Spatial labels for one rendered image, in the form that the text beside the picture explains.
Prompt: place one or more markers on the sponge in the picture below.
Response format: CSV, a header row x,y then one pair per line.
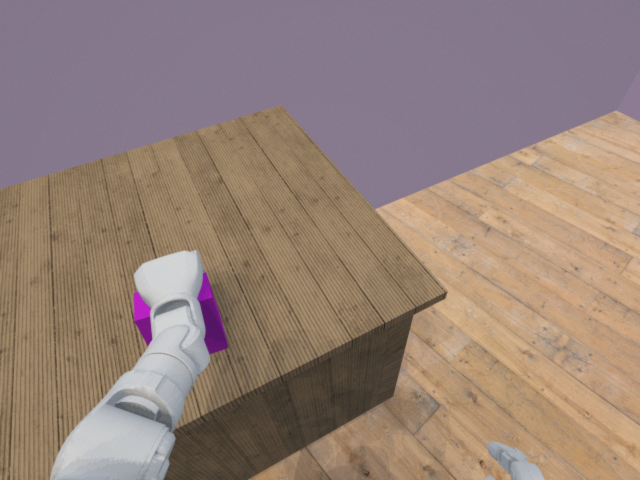
x,y
215,338

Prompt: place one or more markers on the left robot hand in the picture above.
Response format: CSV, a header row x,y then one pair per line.
x,y
177,273

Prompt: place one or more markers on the robot left upper arm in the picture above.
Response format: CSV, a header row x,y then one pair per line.
x,y
118,445

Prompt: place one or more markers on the robot left forearm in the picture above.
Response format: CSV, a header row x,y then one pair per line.
x,y
166,372

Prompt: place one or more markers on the right robot hand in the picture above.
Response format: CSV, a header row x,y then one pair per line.
x,y
514,462

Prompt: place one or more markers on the table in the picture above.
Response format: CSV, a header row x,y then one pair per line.
x,y
316,293

